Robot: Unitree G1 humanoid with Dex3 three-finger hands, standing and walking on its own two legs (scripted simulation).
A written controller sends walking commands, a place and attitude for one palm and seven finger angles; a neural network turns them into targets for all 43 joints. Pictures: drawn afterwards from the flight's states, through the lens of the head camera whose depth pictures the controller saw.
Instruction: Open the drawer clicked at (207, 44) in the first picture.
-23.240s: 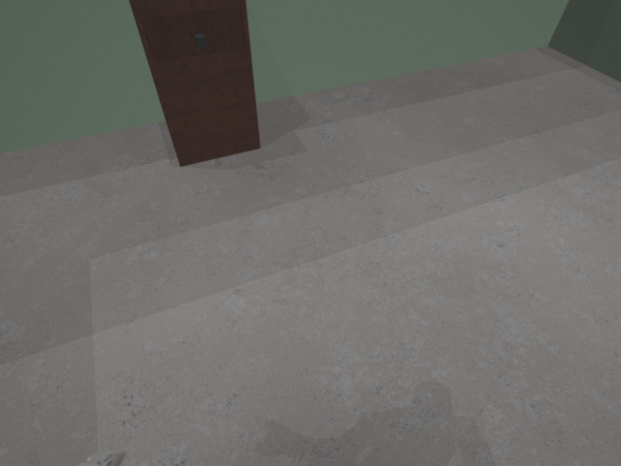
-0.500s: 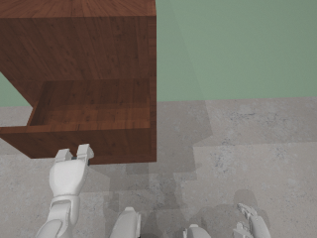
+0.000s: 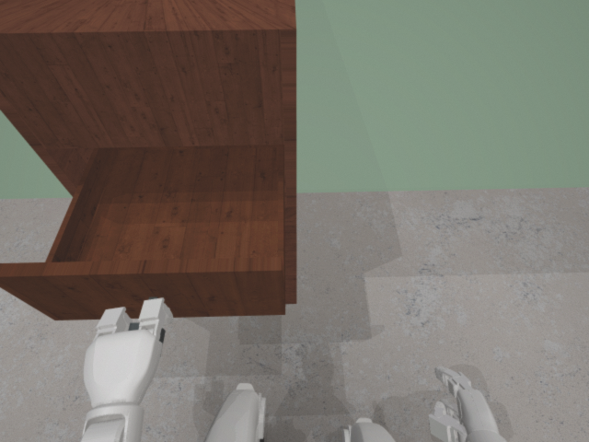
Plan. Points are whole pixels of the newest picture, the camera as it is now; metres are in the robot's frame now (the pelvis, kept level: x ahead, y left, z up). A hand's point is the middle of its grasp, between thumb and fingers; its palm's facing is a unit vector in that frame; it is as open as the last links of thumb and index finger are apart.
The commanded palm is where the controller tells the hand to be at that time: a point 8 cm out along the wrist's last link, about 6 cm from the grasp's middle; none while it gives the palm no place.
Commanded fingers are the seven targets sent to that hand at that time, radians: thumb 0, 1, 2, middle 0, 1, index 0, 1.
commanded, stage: pull the drawer open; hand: left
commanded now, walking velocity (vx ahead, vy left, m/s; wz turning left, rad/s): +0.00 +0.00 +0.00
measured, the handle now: (148, 325) +0.27 +0.24 -0.04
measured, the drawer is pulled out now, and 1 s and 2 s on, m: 0.23 0.30 0.30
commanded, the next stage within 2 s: open the thumb to release the handle in 0.68 s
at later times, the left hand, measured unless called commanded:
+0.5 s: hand (132, 420) +0.16 +0.23 -0.06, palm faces -0.06 -0.10 -0.99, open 7.3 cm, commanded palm +0.13 +0.22 +0.00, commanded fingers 0.00 0.90 0.90 -0.40 -1.35 -0.40 -1.35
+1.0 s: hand (129, 421) +0.15 +0.23 -0.06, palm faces -0.04 -0.08 -1.00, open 7.6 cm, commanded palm +0.14 +0.23 +0.00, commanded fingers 0.00 0.06 0.54 -0.34 -1.26 -0.34 -1.26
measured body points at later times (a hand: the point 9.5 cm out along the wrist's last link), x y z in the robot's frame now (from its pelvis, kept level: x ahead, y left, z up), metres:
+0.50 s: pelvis -0.01 -0.01 -0.02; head +0.06 -0.02 +0.43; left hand +0.15 +0.23 +0.00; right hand +0.22 -0.22 -0.12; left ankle +0.06 +0.14 -0.63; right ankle -0.02 -0.13 -0.63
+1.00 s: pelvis -0.01 -0.01 -0.03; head +0.07 -0.02 +0.42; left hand +0.15 +0.23 +0.00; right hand +0.21 -0.23 -0.14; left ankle +0.06 +0.14 -0.63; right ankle -0.02 -0.13 -0.63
